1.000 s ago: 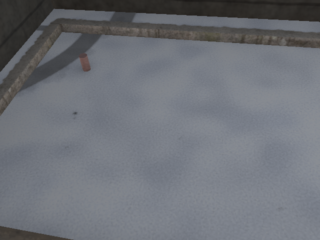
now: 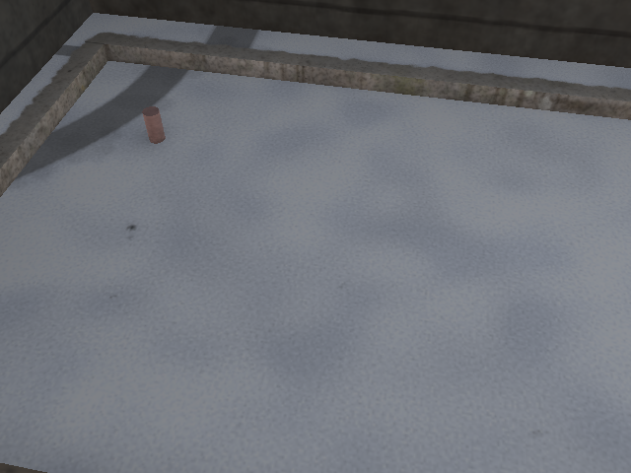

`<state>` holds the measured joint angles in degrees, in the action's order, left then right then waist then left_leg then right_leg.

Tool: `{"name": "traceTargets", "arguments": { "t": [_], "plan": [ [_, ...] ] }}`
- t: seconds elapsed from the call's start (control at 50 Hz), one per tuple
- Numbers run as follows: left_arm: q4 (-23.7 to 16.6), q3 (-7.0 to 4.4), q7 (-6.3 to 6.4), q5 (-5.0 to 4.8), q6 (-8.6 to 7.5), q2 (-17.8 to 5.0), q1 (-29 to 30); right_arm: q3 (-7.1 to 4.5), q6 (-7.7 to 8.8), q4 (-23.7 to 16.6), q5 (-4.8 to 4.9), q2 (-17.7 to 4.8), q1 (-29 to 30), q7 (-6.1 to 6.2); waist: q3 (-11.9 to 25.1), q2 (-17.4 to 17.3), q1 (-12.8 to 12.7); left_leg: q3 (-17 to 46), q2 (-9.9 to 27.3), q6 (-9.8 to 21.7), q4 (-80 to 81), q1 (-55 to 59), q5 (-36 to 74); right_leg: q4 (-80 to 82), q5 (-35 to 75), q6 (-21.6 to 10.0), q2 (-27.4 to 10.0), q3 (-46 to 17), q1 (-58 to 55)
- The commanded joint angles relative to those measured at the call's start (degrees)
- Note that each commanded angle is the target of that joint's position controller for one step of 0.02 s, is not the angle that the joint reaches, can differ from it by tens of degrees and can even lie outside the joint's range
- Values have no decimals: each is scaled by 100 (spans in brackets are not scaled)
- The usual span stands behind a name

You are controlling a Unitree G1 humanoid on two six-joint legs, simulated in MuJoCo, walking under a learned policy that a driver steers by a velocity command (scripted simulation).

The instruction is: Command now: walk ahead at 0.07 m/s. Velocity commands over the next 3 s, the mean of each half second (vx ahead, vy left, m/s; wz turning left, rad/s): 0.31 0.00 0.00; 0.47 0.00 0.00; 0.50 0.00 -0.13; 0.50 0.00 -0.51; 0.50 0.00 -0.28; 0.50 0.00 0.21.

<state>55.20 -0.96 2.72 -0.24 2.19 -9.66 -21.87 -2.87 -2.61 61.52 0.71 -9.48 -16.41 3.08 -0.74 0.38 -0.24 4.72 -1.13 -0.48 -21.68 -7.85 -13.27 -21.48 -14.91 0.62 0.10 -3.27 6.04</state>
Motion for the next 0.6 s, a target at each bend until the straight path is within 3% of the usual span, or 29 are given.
{"name": "traceTargets", "arguments": {
  "t": [0.02,0.08,0.14,0.18,0.2,0.22,0.24,0.26,0.28,0.3,0.32,0.36,0.38,0.4,0.42,0.44,0.46,0.48,0.5,0.52,0.54,0.56,0.6],
  "plan": [
    [4,-89,34,-20,-35,-433,-568,-81,10,-43,14,-462,-389,38,-269,-34,9,-41,60,194,266,-11,-91,366,-250,-125,-18,62,438],
    [-100,-187,92,-98,-76,-661,-509,-148,85,-138,43,-556,-365,50,-791,213,-5,-259,-213,383,-214,-822,-2367,334,-2717,-459,-35,-191,1068],
    [-95,-274,95,-180,-210,-875,-814,-92,374,-254,29,-285,-189,-63,-923,660,-154,-438,-251,413,-999,-1437,-1727,648,-2984,-979,-698,-1223,880],
    [-137,-342,100,-218,-239,-1043,-867,-51,588,-317,80,-201,-63,-150,-918,845,-160,-524,-120,427,-1236,-1524,-1331,899,-2799,-1331,-1172,-1974,782],
    [-225,-342,86,-219,-242,-1038,-707,-51,660,-294,101,-211,-158,-182,-954,781,-66,-530,-95,474,-1010,-1167,-1353,826,-2665,-1322,-1121,-1950,1075],
    [-334,-334,69,-238,-274,-1029,-344,-63,718,-185,129,-218,-575,-204,-982,724,188,-514,-99,516,-675,-693,-1315,535,-2344,-1192,-921,-1660,1409],
    [-462,-291,53,-278,-338,-860,-41,-112,767,11,122,-345,-1063,-224,-928,384,362,-184,-47,551,-550,-137,-1212,-35,-1776,-996,-536,-1176,1783],
    [-540,-237,42,-271,-446,-609,141,-202,809,198,157,-608,-1668,-218,-768,-411,521,650,393,792,-306,543,-993,-1359,-1146,-661,-3,-404,2432],
    [-690,-196,-4,-225,-571,-418,201,-345,829,346,179,-1149,-2412,-248,-505,-1583,711,2365,1398,1401,197,1444,-421,-2986,-1166,-373,382,171,3488],
    [-789,-230,-38,-220,-708,-562,354,-317,886,336,78,-1138,-2599,-283,-549,-1461,694,3417,2077,1864,385,1707,194,-4097,-1994,-339,207,-140,4506],
    [-809,-243,-80,-213,-805,-631,432,-270,947,256,29,-975,-2354,-284,-621,-764,546,3227,2144,1912,188,1754,630,-4642,-1668,-409,-59,-430,4951],
    [-747,-287,-151,-127,-813,-684,366,-182,892,75,62,-817,-1881,-290,-550,-337,305,2293,1943,1579,-31,1511,1600,-4707,-910,-444,-458,-304,5090],
    [-780,-298,-196,-79,-796,-682,465,-118,822,11,76,-682,-1692,-250,-474,-344,243,1898,1819,1371,-34,1197,1711,-4358,-577,-430,-638,-244,4838],
    [-705,-301,-285,-53,-773,-661,454,-56,765,-3,-53,-515,-1677,-207,-298,-287,226,1501,1588,1247,-204,891,1721,-4172,179,-399,-682,-212,4474],
    [-720,-271,-334,-59,-738,-544,498,-36,738,-27,-38,-571,-1643,-167,-266,-518,193,1281,1444,1231,-228,531,1959,-4093,587,-321,-583,27,4220],
    [-869,-311,-373,-106,-765,-604,963,19,799,52,-11,-522,-1903,-76,-379,-542,302,1184,1369,1067,-289,814,1459,-3550,1337,-309,-721,-301,4658],
    [-985,-269,-405,-70,-793,-576,1266,44,836,44,-9,-595,-1975,-10,-433,-651,383,1166,1371,1034,-355,732,1323,-3070,1927,-314,-658,-262,4739],
    [-1140,-247,-447,36,-808,-586,1537,94,848,-98,1,-563,-1625,104,-657,-504,307,638,945,905,-364,-235,716,-1850,3108,-276,-526,-108,3924],
    [-1205,-192,-545,169,-815,-369,1693,145,813,-174,29,-570,-1417,127,-578,-436,365,144,498,778,-472,-1352,102,-1067,4130,-285,-153,223,2500],
    [-1321,-181,-590,112,-778,-284,1886,69,832,-164,18,-864,-1486,130,-429,-486,481,55,422,794,-340,-2099,-301,-1048,4562,-175,135,439,1411],
    [-1438,-220,-588,2,-695,-396,1939,36,850,-156,43,-1039,-1383,144,-446,-635,407,118,496,810,-465,-2505,-571,-1253,4490,-126,94,282,974],
    [-1084,-325,-585,-26,-601,-605,1081,37,847,-213,-51,-1032,-1103,119,-98,-761,33,85,652,820,-963,-2683,-355,-2170,4909,-180,6,145,318],
    [-872,-394,-466,-16,-424,-848,494,52,783,-312,65,-821,-864,21,-78,-714,-268,33,649,660,-2012,-2115,145,-2273,3818,-231,-56,157,373]
  ]
}}
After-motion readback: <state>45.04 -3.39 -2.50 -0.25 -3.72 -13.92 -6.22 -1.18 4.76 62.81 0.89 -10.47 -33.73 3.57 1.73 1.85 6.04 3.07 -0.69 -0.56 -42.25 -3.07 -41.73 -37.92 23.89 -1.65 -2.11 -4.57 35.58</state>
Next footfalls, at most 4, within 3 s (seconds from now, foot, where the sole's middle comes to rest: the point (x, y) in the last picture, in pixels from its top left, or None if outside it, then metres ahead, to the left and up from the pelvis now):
0.66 right None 0.31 -0.14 -0.93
1.16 left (287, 447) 0.71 0.11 -1.08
1.70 right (372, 353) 1.00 -0.14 -1.08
2.18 left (345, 270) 1.31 -0.06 -1.08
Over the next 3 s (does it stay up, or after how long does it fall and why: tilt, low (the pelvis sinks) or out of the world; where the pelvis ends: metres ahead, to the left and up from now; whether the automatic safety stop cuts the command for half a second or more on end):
stays up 1.45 -0.32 -0.30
